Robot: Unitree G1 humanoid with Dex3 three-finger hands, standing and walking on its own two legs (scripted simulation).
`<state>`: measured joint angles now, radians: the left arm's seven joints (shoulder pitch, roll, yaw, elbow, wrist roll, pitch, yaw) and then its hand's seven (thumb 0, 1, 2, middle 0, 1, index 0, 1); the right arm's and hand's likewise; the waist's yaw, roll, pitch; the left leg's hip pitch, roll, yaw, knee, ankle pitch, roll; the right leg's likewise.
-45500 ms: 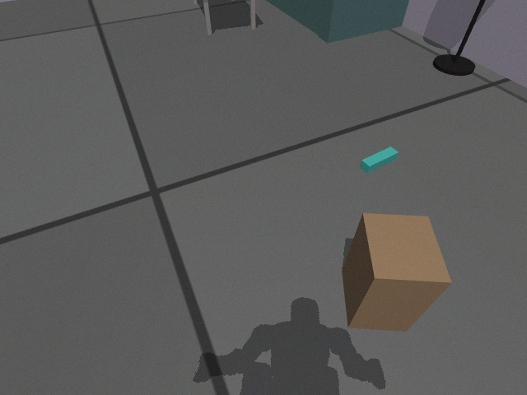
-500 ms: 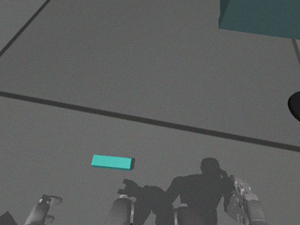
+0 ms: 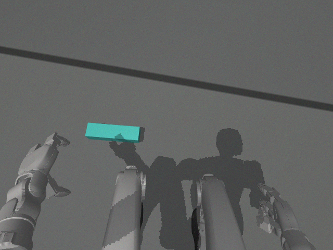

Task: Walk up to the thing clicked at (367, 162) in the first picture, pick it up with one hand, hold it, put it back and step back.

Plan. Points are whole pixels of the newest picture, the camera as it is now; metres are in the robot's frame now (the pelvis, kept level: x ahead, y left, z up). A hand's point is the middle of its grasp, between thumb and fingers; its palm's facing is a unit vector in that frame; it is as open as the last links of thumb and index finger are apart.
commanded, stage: rise first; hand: left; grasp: from above
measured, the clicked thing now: (114, 133) +0.48 +0.26 -0.47
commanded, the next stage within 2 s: none
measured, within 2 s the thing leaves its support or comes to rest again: neither
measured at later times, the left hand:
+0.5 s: hand (79, 147) +0.37 +0.32 -0.27, palm faces -0.48 -0.17 -0.86, open 14.2 cm
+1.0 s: hand (86, 138) +0.42 +0.32 -0.33, palm faces -0.46 -0.03 -0.89, open 14.3 cm
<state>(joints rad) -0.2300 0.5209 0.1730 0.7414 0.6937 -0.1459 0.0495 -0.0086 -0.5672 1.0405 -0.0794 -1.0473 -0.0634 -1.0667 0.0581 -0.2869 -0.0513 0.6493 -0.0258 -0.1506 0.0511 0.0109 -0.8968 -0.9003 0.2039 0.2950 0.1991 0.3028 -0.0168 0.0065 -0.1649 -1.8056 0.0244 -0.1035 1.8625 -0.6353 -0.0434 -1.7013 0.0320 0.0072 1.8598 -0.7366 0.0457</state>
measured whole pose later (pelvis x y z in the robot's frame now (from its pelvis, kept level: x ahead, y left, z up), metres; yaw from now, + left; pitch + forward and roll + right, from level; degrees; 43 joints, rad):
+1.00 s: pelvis -0.02 +0.01 -0.17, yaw -8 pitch +32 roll -10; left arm -0.80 0.86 0.18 1.31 1.31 -0.41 0.34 -0.01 -0.54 1.04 -0.07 -0.96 -0.06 -0.98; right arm 0.04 -0.24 0.06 0.76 -0.17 0.03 0.12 0.00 -0.90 -0.90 0.20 0.29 0.20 0.30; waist -0.15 -0.05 -0.03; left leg -2.32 0.01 -0.22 2.40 -0.64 -0.05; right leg -2.16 0.10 -0.06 2.34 -0.75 0.06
